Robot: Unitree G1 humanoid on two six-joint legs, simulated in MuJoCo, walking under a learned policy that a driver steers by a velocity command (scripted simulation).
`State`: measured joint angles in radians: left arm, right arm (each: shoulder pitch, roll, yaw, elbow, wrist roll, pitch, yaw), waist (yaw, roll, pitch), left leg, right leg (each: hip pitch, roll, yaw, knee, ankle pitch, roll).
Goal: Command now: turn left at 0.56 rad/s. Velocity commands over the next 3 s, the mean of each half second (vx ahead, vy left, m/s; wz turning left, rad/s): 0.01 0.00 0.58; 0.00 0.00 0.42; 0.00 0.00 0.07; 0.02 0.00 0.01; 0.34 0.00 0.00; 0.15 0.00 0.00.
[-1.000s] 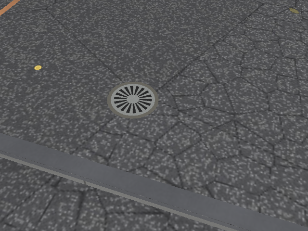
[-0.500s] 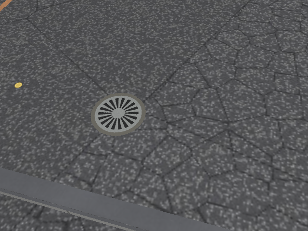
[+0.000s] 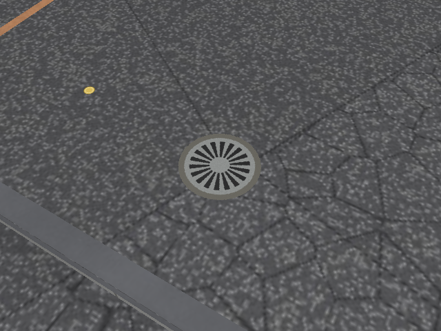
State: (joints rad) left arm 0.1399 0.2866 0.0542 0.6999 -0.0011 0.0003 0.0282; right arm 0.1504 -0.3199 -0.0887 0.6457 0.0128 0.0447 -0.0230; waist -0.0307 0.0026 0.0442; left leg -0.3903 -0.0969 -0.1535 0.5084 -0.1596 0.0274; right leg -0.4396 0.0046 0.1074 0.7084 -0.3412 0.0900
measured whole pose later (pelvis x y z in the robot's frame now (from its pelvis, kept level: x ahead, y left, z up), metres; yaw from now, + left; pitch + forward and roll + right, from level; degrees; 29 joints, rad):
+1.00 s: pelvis +0.02 -0.01 +0.00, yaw +30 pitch +0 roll -1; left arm 0.17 0.25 0.05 0.71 0.02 -0.02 0.00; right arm 0.15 -0.28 -0.05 0.65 -0.01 0.03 -0.02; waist -0.01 0.05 0.03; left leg -0.28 -0.06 -0.14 0.56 -0.31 -0.01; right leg -0.24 0.01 0.01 0.50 -0.27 0.00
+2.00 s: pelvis +0.04 -0.02 +0.00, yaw +31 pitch -2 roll +0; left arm 0.24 0.22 0.03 0.92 -0.01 -0.03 0.02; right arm 0.26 -0.22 -0.06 0.90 0.00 0.01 -0.05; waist 0.00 0.01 0.02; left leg -0.22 -0.02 -0.12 0.56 -0.35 -0.01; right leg -0.18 0.03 0.00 0.51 -0.31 -0.04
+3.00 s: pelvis +0.24 +0.18 +0.01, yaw +30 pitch -1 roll -5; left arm 0.10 0.23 0.07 0.99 0.00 -0.01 0.03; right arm 0.25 -0.25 -0.03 0.97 -0.01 0.00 0.01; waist -0.02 0.05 0.01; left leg -0.23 0.05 -0.03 0.48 -0.29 0.02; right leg -0.46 0.02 -0.12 0.77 -0.47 -0.21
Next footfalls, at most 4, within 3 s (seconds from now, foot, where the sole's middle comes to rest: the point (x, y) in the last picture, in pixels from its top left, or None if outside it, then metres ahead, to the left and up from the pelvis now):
0.04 right None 0.08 -0.14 -0.77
0.46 left None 0.00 0.12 -0.77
0.90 right None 0.11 -0.09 -0.77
2.22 left None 0.05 0.17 -0.77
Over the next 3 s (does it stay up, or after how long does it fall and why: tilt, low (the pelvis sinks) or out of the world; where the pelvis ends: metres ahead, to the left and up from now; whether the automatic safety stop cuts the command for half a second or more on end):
stays up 0.24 0.18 0.01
